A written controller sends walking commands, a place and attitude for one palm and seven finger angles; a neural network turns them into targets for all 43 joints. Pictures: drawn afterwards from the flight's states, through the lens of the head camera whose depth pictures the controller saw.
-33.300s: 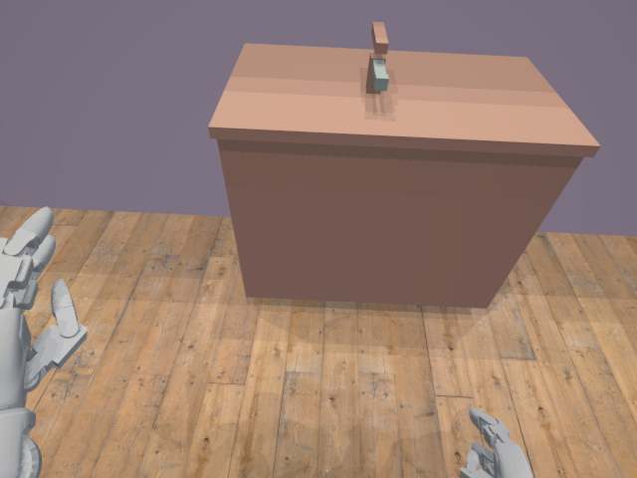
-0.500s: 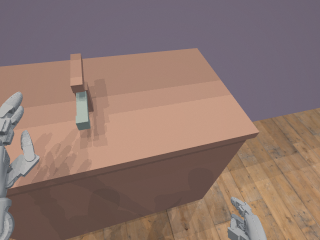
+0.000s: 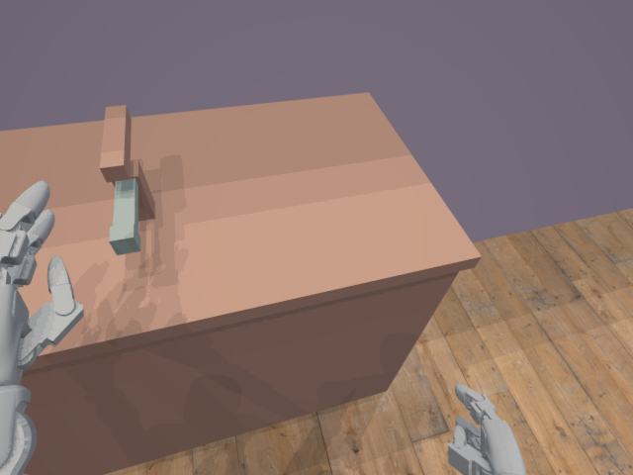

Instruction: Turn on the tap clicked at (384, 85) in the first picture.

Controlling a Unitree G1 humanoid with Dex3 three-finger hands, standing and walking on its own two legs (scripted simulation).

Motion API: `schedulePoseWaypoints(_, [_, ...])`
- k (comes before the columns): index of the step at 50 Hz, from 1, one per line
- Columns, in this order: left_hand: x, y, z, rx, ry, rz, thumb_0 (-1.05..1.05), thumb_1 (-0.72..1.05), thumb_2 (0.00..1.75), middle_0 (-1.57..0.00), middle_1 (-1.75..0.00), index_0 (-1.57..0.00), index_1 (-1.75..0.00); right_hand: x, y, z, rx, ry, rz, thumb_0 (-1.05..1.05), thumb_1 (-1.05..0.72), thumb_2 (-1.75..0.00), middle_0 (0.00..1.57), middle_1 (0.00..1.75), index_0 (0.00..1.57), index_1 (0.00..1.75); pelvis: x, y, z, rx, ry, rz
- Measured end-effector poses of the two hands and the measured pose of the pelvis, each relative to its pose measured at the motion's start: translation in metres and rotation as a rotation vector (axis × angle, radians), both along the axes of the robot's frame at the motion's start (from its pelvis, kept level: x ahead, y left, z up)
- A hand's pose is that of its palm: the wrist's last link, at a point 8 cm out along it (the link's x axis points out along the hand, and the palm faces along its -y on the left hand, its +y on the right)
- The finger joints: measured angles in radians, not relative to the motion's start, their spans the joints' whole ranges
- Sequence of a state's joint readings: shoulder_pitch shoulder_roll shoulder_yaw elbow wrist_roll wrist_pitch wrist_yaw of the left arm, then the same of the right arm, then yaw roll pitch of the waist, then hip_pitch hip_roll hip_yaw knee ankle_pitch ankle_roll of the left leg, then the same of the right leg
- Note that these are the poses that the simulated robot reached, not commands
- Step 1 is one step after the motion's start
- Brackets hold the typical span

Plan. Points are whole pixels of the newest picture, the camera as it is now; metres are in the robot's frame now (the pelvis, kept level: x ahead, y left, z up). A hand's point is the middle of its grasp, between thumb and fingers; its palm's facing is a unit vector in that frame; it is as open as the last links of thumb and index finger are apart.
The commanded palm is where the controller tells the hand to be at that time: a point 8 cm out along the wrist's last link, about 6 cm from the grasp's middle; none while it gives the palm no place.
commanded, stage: shuffle to correct the standing spot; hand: left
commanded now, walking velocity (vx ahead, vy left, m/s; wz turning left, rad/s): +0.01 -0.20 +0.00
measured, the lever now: (125, 239) +0.35 +0.28 +0.09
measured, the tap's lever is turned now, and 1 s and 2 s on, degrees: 0 0 0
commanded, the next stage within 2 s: come to a stop and stand still in 0.32 s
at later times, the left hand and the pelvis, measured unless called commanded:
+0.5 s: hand (155, 303) +0.23 +0.18 +0.16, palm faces +0.33 -0.86 -0.39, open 7.4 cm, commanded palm +0.17 +0.22 +0.17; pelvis +0.01 -0.06 -0.01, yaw +0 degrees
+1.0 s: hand (117, 305) +0.24 +0.23 +0.14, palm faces +0.32 -0.85 -0.42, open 7.4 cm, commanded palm +0.18 +0.26 +0.17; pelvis +0.02 -0.01 -0.01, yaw -1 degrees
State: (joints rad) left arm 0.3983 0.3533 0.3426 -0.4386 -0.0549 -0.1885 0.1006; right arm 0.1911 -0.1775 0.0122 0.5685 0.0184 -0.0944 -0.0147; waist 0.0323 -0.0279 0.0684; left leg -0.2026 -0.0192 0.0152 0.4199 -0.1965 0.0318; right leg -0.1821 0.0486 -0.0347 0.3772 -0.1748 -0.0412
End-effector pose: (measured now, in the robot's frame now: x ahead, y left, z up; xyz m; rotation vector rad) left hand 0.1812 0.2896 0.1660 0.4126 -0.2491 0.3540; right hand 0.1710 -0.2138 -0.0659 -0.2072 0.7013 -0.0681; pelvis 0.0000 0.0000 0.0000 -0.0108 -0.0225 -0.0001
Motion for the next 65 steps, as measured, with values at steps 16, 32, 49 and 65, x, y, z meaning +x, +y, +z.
schedulePoseWaypoints(16, [0.011, -0.049, 0.006, 0.056, 0.037, -0.047, 0.01, 0.89, 0.89, -0.21, -0.30, -0.21, -0.30, -0.001, -0.061, -0.012, -0.018, 0.021, -0.057, 0.01, -0.91, -0.90, 0.20, 0.30, 0.20, 0.30, 0.009, -0.042, -0.007, 0.002, 0.022, -0.012])
schedulePoseWaypoints(32, [0.010, -0.062, 0.009, 0.057, 0.017, -0.014, 0.01, 0.88, 0.89, -0.21, -0.30, -0.22, -0.30, 0.002, -0.080, -0.017, -0.023, 0.040, -0.074, 0.01, -0.91, -0.90, 0.20, 0.30, 0.20, 0.30, 0.017, -0.054, -0.008, 0.007, 0.010, 0.007])
schedulePoseWaypoints(49, [0.020, -0.022, -0.005, 0.064, 0.066, -0.018, 0.01, 0.89, 0.90, -0.20, -0.30, -0.21, -0.30, 0.001, -0.022, -0.026, 0.054, 0.030, 0.022, 0.01, -0.91, -0.90, 0.20, 0.30, 0.20, 0.30, 0.017, -0.015, -0.007, 0.009, 0.027, -0.022])
schedulePoseWaypoints(65, [0.033, 0.020, 0.019, 0.102, -0.063, -0.037, 0.02, 0.89, 0.89, -0.21, -0.30, -0.21, -0.30, 0.032, 0.015, -0.001, -0.033, -0.008, 0.032, 0.01, -0.91, -0.90, 0.20, 0.30, 0.20, 0.30, 0.023, 0.026, -0.004, -0.016, 0.037, -0.006])
